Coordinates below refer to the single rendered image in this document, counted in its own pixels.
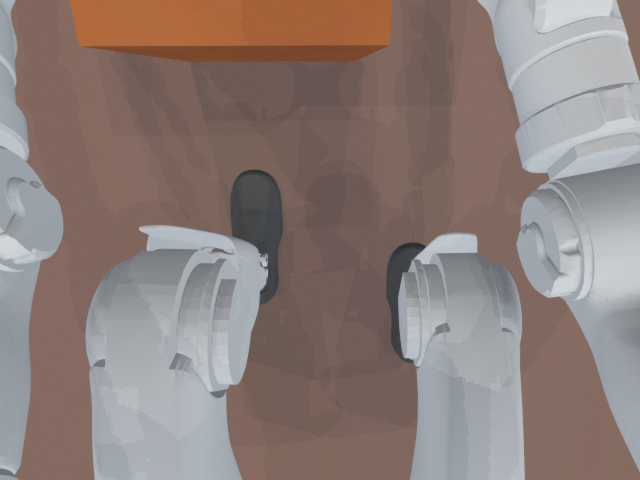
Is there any robot left shin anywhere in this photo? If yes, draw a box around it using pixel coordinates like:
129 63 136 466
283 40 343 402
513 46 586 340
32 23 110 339
85 225 268 367

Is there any carton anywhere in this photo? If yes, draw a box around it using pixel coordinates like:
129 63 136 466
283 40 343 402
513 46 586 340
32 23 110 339
69 0 392 62

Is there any robot right shin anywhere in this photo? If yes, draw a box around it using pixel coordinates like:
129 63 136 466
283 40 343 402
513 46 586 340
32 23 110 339
408 232 522 360

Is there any robot left forearm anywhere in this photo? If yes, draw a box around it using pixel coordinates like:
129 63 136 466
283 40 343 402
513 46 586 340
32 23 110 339
0 0 29 161

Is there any robot right upper arm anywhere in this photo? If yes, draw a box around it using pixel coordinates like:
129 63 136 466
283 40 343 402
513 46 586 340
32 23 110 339
517 163 640 472

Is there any robot right forearm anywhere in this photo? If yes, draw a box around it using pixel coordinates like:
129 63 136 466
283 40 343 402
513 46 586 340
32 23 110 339
477 0 640 180

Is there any robot shin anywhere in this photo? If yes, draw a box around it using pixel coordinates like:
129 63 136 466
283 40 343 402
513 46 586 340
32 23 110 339
408 232 522 360
85 225 268 367

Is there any robot left upper arm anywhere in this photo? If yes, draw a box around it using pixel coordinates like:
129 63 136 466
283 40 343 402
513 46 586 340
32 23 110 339
0 146 63 480

